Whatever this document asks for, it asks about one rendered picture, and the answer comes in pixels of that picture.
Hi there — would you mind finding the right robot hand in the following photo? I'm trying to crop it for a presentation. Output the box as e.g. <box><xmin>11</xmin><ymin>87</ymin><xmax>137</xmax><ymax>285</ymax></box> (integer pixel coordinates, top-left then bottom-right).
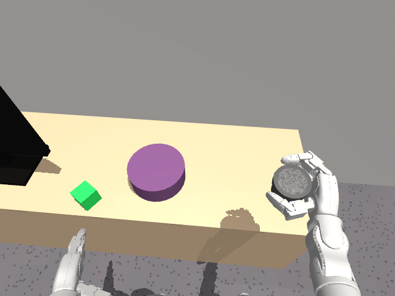
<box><xmin>266</xmin><ymin>150</ymin><xmax>339</xmax><ymax>221</ymax></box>

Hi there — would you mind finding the right robot arm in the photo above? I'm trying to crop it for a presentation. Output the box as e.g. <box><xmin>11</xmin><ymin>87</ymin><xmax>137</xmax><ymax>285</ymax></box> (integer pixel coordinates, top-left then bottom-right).
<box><xmin>306</xmin><ymin>213</ymin><xmax>361</xmax><ymax>296</ymax></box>

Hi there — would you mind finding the left robot hand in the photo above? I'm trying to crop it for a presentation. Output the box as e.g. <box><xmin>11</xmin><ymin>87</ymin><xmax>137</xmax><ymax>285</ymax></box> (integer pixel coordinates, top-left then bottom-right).
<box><xmin>52</xmin><ymin>228</ymin><xmax>112</xmax><ymax>296</ymax></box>

